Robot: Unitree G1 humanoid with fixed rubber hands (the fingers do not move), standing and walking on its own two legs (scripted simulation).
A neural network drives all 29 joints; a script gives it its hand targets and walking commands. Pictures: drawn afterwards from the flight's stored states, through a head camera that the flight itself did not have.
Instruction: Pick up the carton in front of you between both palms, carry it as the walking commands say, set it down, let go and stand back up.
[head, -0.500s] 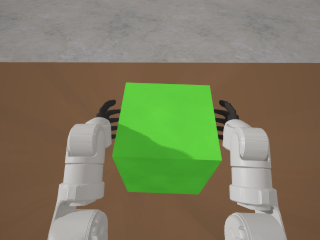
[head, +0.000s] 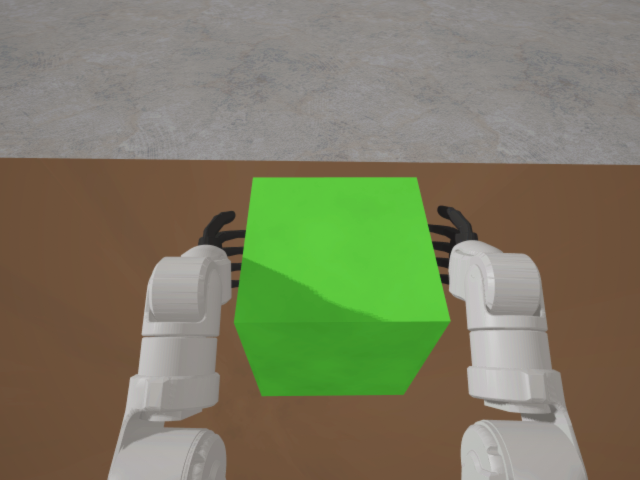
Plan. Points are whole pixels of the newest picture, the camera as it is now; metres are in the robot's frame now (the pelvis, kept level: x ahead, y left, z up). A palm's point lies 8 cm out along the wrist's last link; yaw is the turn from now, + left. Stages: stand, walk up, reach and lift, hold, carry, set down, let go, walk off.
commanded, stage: carry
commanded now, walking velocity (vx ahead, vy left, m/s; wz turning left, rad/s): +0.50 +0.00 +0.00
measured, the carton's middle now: (333, 294) +0.37 +0.00 +0.02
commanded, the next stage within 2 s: none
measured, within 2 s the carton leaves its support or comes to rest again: neither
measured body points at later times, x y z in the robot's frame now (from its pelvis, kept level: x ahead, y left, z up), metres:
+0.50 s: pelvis +0.29 +0.03 -0.04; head +0.31 +0.04 +0.41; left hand +0.66 +0.18 +0.06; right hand +0.65 -0.12 +0.07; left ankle +0.36 +0.08 -0.75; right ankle +0.13 -0.06 -0.65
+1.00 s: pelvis +0.58 +0.00 -0.07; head +0.59 +0.00 +0.38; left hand +0.95 +0.14 +0.05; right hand +0.95 -0.16 +0.05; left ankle +0.41 +0.09 -0.69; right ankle +0.66 -0.05 -0.79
